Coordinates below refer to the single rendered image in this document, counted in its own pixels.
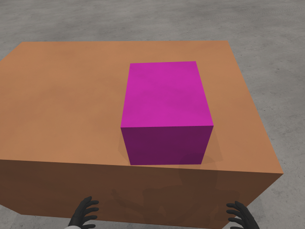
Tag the left robot hand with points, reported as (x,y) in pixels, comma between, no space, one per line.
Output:
(78,218)

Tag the carton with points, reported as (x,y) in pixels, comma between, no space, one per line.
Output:
(166,119)

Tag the pedestal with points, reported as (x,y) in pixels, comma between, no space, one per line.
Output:
(61,106)

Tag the right robot hand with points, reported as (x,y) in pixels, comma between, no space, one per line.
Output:
(247,221)

